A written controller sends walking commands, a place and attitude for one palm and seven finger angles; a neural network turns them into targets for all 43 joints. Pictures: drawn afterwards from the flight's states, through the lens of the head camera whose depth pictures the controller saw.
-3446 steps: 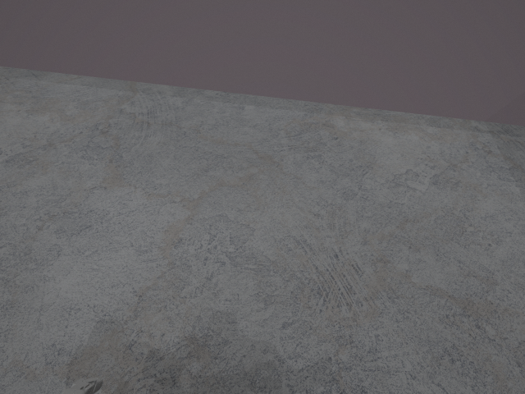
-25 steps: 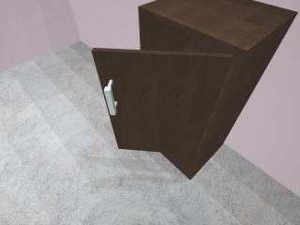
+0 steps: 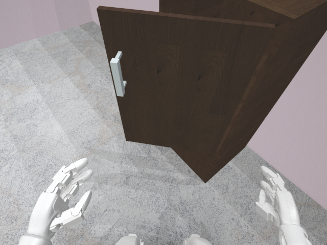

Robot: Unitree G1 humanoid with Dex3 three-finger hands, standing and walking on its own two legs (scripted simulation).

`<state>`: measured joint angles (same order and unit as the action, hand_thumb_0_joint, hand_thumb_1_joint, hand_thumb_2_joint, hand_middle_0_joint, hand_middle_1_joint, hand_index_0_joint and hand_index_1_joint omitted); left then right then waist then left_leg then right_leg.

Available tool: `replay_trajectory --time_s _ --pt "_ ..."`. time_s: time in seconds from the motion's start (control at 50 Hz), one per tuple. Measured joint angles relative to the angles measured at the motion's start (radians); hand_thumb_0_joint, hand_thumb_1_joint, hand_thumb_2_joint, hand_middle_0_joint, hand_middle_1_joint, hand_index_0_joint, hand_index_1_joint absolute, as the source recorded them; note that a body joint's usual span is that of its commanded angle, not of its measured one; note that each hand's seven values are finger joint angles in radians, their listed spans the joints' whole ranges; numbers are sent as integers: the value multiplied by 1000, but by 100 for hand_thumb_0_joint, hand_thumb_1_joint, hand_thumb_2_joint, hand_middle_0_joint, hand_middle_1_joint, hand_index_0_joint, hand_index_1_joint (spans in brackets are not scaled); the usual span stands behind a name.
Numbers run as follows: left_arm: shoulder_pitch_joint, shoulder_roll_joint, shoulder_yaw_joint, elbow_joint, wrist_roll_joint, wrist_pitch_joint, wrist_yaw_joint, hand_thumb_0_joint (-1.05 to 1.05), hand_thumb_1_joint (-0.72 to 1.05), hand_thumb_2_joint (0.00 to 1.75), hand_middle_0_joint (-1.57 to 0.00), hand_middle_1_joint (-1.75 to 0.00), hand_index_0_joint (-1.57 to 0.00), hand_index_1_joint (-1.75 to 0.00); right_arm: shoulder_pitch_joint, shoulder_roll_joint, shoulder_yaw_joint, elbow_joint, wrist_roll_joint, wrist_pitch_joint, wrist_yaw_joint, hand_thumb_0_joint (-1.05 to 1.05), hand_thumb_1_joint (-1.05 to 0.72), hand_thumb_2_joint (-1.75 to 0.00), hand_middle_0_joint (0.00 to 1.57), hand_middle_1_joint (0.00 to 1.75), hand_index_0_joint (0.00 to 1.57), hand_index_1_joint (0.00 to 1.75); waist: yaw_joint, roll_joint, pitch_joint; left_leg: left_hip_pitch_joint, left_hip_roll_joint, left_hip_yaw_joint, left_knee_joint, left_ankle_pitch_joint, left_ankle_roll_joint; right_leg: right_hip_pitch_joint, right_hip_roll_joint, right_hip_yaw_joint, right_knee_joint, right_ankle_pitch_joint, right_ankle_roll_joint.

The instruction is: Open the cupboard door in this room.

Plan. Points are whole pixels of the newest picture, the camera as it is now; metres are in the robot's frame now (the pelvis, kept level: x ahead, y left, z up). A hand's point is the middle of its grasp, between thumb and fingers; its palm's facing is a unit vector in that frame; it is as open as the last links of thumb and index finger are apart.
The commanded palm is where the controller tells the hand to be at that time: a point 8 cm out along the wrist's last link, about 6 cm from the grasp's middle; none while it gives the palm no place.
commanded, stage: raise the hand with hooked fingers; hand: left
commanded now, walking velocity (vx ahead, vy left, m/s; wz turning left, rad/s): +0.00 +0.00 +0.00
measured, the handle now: (120, 74) +0.56 +0.18 +0.09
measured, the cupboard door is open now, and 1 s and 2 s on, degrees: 41 41 41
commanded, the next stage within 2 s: move the hooked fingers beside the handle in 1.72 s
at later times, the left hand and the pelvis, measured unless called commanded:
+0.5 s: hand (55, 186) +0.22 +0.25 +0.05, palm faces -0.05 -1.00 -0.06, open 11.3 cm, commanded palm +0.20 +0.30 +0.06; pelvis -0.01 +0.02 +0.01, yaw +0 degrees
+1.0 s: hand (32, 160) +0.26 +0.30 +0.09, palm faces -0.04 -1.00 -0.05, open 13.8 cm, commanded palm +0.24 +0.35 +0.10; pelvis +0.00 +0.04 +0.02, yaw +1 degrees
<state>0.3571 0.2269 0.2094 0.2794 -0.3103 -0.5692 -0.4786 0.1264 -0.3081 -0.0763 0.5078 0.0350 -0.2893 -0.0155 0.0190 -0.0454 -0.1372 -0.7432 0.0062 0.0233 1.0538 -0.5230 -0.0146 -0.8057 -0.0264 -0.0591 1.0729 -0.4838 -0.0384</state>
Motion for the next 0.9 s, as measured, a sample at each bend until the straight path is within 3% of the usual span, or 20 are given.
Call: replay_trajectory --time_s 0.06,0.16,0.34,0.44,0.62,0.9 --pt "26 2 24 -56 -16 60 8 1 59 76 -22 -50 -23 -51 0 -1 6 -31 2 6 -17 1 -90 -90 20 30 20 30 20 5 7 -50 8 -26 72 -32 0 -33 6 -25 46 -23 -12" --pt "5 26 33 -174 1 101 40 2 47 71 -23 -57 -23 -58 17 44 51 7 -5 19 -30 1 -90 -90 20 30 20 30 31 30 27 -83 20 -67 120 -46 -4 -36 16 -65 53 -24 -14" --pt "-87 89 76 -151 -29 250 11 1 26 62 -24 -71 -25 -71 110 123 119 67 0 56 -33 1 -90 -90 20 30 21 30 -19 70 35 -56 19 -48 45 -1 12 -9 19 -48 -31 31 1" --pt "-81 92 103 -133 -46 232 25 1 15 57 -25 -78 -26 -79 166 95 110 74 -2 42 -34 1 -90 -90 21 30 21 30 -33 72 30 -35 11 -29 5 17 25 6 13 -29 -67 52 14" --pt "-122 112 111 -102 -40 223 10 1 -6 48 -27 -92 -27 -92 171 22 82 66 4 21 -47 1 -90 -90 20 30 20 30 -34 54 41 -1 2 -22 -18 22 42 45 6 -22 -100 63 30" --pt "-222 158 150 -56 -39 297 -13 0 -38 35 -29 -112 -29 -113 127 45 123 17 3 31 -43 1 -90 -90 20 30 20 30 -15 54 40 78 -1 -27 -75 33 51 136 6 -26 -174 82 42"
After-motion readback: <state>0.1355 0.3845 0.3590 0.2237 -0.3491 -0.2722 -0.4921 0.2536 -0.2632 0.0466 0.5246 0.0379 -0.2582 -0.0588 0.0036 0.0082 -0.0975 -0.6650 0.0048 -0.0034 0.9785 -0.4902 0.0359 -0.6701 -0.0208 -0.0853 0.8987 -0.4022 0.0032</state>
